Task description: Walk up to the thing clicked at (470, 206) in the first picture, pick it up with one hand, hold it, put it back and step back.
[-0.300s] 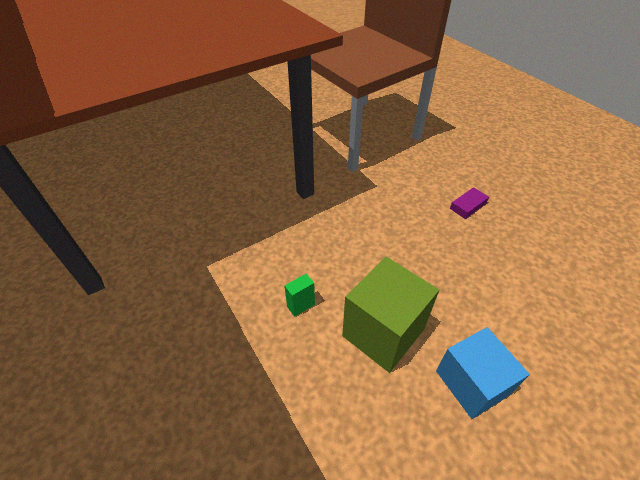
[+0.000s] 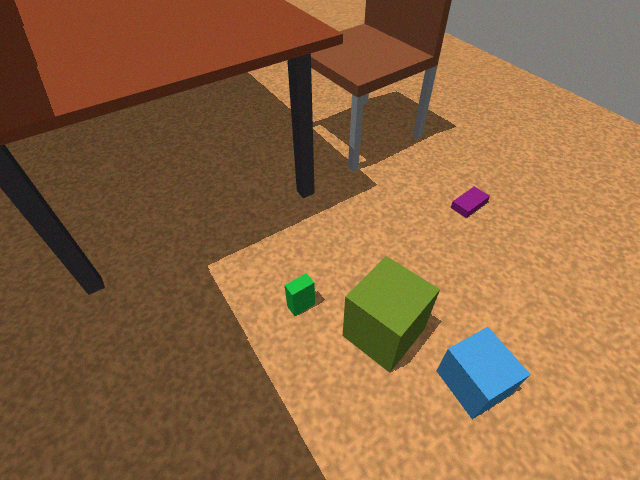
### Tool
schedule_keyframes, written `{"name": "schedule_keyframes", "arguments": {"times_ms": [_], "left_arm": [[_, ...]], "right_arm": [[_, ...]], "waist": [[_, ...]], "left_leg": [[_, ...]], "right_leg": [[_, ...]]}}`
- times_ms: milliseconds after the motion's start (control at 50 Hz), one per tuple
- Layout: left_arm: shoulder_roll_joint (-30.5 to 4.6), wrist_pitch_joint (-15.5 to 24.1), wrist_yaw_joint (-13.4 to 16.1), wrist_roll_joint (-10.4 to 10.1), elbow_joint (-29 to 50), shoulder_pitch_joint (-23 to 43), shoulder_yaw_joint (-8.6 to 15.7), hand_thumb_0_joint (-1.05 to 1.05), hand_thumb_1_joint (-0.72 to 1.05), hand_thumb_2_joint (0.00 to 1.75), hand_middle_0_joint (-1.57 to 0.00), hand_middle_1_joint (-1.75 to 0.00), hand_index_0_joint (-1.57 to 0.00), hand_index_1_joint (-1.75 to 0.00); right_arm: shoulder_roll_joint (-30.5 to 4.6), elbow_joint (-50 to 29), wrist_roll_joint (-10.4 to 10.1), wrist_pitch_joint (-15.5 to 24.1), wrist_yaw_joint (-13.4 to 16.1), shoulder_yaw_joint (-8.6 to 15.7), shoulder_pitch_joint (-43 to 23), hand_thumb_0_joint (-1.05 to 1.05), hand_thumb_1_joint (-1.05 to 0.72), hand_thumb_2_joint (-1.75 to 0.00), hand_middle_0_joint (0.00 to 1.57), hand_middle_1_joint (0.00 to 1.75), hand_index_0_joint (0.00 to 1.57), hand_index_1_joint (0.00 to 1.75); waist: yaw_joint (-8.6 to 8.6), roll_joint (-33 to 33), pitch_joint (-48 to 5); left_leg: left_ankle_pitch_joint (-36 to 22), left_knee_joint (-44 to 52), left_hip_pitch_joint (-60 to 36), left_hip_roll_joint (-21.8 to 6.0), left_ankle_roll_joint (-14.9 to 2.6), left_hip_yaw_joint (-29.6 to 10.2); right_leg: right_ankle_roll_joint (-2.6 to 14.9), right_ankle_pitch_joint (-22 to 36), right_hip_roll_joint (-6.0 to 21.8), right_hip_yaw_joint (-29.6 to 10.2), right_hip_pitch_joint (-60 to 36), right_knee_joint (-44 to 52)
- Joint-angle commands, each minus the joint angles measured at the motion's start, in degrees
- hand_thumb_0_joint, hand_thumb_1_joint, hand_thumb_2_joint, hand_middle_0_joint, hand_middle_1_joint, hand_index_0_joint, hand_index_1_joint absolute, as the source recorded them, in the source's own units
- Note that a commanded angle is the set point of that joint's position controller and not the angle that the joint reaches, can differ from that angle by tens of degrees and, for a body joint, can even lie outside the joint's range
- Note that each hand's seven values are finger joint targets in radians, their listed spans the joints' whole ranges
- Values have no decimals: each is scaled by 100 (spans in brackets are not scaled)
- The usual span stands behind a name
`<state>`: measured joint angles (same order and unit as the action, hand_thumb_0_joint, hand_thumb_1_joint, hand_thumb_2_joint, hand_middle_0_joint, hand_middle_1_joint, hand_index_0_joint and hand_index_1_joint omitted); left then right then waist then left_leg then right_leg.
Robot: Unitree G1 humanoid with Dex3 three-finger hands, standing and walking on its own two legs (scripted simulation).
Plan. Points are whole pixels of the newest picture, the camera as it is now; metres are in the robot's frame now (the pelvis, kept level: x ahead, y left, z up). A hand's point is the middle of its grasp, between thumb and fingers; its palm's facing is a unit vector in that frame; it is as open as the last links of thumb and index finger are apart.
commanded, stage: stand
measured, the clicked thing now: (470, 201) +1.36 -0.65 -0.76
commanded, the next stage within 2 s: walk up in 0.82 s
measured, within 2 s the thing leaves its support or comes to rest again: neither
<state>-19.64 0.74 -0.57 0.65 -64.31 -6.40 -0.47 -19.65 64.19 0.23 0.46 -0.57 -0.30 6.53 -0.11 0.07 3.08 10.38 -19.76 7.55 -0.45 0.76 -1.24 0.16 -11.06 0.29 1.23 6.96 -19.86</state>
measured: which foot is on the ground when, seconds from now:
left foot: down 0.00-1.00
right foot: down 0.00-1.00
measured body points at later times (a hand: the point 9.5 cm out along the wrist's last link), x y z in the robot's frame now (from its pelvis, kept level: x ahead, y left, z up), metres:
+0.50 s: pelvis +0.01 +0.00 +0.00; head +0.02 +0.00 +0.45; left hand +0.08 +0.30 -0.13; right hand +0.08 -0.30 -0.13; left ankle +0.01 +0.13 -0.75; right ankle +0.00 -0.12 -0.75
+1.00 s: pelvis -0.01 +0.03 -0.01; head +0.04 +0.02 +0.44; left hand +0.09 +0.33 -0.14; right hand +0.08 -0.31 -0.11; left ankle +0.01 +0.16 -0.72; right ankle +0.00 -0.12 -0.75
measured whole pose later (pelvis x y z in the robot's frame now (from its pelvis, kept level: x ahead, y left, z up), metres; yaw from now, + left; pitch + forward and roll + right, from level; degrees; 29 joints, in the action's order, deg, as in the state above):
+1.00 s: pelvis -0.01 +0.03 -0.01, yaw -13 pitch -1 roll +0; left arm -20.1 -1.1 -0.2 2.8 -52.9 -14.1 2.7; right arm -22.4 52.3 0.5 -1.7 -2.1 4.8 0.1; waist -2.1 0.5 7.3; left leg 26.5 -41.4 17.8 2.0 -0.5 -4.9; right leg -1.3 -10.2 -2.9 -11.6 14.8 -25.5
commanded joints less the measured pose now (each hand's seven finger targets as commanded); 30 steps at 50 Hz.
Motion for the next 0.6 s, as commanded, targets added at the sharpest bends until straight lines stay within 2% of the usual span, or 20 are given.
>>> {"name": "schedule_keyframes", "arguments": {"times_ms": [0, 100, 160, 240, 400, 580], "left_arm": [[-1227, 133, 106, -25, 330, 251, 246, 0, 90, 90, -20, -30, -20, -30], [-1221, 148, 109, -19, 319, 215, 234, 0, 90, 90, -20, -30, -20, -30], [-1227, 132, 116, -30, 322, 231, 243, 0, 90, 90, -20, -30, -20, -30], [-1218, 134, 110, -18, 326, 230, 242, 0, 90, 90, -20, -30, -20, -30], [-1236, 124, 113, -22, 325, 205, 247, 0, 90, 90, -20, -30, -20, -30], [-1232, 129, 117, -18, 317, 228, 253, 0, 90, 90, -20, -30, -20, -30]], "right_arm": [[-1207, -325, 18, 149, 103, 208, -193, 0, -90, -90, 20, 30, 20, 30], [-1200, -336, 3, 147, 103, 209, -217, 0, -90, -90, 20, 30, 20, 30], [-1224, -317, 18, 144, 112, 213, -167, 0, -90, -90, 20, 30, 20, 30], [-1208, -327, 16, 155, 113, 199, -179, 0, -90, -90, 20, 30, 20, 30], [-1193, -322, 23, 140, 114, 205, -202, 0, -90, -90, 20, 30, 20, 30], [-1208, -328, 16, 149, 118, 208, -179, 0, -90, -90, 20, 30, 20, 30]], "waist": [[-2, 35, -445], [-5, -46, -515], [9, 51, -459], [-1, 42, -550], [-12, 7, -453], [1, 19, -447]], "left_leg": [[-635, 293, -56, -652, -204, -468], [-929, 239, -158, -664, -206, -459], [-788, 284, -55, -645, -197, -447], [-1052, 270, -112, -672, -211, -445], [-839, 351, -142, -662, -186, -461], [-924, 359, -104, -669, -193, -472]], "right_leg": [[141, 637, 747, -602, -82, 394], [128, 910, 734, -543, -135, 358], [124, 821, 746, -561, -157, 386], [119, 1087, 760, -548, -276, 339], [131, 761, 734, -532, -125, 393], [117, 870, 750, -522, -223, 390]]}}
